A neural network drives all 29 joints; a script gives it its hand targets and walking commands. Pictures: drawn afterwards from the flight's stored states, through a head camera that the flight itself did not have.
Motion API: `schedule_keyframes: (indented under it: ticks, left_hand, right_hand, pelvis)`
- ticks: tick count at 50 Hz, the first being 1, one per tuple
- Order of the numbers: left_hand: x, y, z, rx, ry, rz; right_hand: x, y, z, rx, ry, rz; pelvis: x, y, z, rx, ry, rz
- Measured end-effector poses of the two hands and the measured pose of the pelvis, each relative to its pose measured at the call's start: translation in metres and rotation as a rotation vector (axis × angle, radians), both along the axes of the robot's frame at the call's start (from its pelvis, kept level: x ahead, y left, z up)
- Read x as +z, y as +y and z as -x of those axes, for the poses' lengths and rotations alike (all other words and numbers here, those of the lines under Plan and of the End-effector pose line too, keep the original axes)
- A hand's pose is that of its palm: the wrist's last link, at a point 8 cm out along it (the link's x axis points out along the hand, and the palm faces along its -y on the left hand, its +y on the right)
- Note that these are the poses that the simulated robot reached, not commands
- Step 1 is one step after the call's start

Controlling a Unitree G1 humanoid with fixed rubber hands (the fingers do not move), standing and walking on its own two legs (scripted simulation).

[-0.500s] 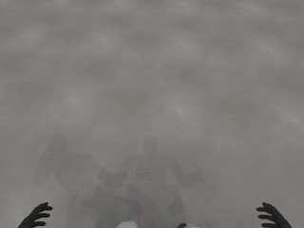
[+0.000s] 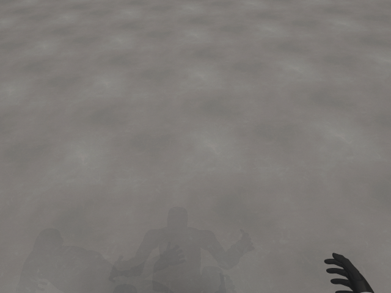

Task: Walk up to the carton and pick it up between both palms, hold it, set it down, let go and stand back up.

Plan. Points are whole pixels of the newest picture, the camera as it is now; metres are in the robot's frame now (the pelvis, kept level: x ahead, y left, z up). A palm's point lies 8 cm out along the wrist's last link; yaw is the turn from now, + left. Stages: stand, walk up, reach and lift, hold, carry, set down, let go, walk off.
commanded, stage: walk up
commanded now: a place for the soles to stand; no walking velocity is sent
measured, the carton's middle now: out of the picture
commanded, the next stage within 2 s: none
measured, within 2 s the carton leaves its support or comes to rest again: neither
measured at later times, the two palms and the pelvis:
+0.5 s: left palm out of the picture +0.08 +0.35 -0.09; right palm out of the picture -0.04 -0.27 -0.04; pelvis -0.09 +0.07 +0.01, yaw -17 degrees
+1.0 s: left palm out of the picture +0.06 +0.27 -0.06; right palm out of the picture -0.30 -0.26 -0.10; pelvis -0.22 +0.08 -0.01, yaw -36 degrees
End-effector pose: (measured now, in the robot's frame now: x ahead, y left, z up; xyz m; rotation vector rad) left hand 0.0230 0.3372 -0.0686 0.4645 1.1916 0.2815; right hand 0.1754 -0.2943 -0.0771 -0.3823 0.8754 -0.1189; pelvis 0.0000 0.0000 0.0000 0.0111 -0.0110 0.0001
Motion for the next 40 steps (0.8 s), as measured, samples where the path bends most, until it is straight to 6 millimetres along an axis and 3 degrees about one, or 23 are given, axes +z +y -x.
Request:
schedule_keyframes:
  ticks: [4, 9, 15, 20, 26, 31, 35, 40]
  left_hand:
    - [0.011, -0.006, 0.000, -0.047, -0.017, -0.023]
    - [0.016, -0.006, -0.037, -0.153, -0.061, -0.030]
    - [0.004, 0.007, -0.066, -0.255, -0.104, -0.012]
    - [-0.021, 0.017, -0.063, -0.267, -0.099, 0.067]
    - [-0.025, 0.012, -0.054, -0.347, -0.060, 0.124]
    - [-0.029, 0.016, -0.046, -0.400, -0.018, 0.139]
    - [-0.028, 0.012, -0.042, -0.455, 0.005, 0.140]
    - [-0.021, -0.009, -0.042, -0.557, 0.003, 0.134]
  right_hand:
    - [-0.016, -0.005, 0.059, -0.075, 0.135, -0.030]
    - [-0.019, -0.019, 0.122, -0.186, 0.219, -0.006]
    - [-0.012, -0.011, 0.169, -0.253, 0.241, 0.051]
    - [0.003, 0.014, 0.198, -0.286, 0.195, 0.087]
    - [0.040, 0.030, 0.219, -0.345, 0.070, 0.128]
    - [0.052, 0.034, 0.242, -0.375, 0.019, 0.149]
    - [0.048, 0.035, 0.280, -0.423, 0.023, 0.151]
    - [0.029, 0.034, 0.345, -0.507, 0.062, 0.127]
  pelvis:
    - [0.008, 0.003, 0.015, -0.048, 0.008, -0.024]
    - [0.011, 0.011, 0.034, -0.089, 0.044, -0.023]
    - [0.005, 0.029, 0.060, -0.155, 0.067, -0.003]
    - [0.002, 0.052, 0.079, -0.228, 0.048, 0.006]
    - [0.015, 0.068, 0.095, -0.303, 0.037, 0.067]
    - [0.016, 0.078, 0.117, -0.374, 0.031, 0.074]
    - [0.014, 0.083, 0.136, -0.424, 0.019, 0.072]
    - [0.010, 0.085, 0.161, -0.492, -0.004, 0.058]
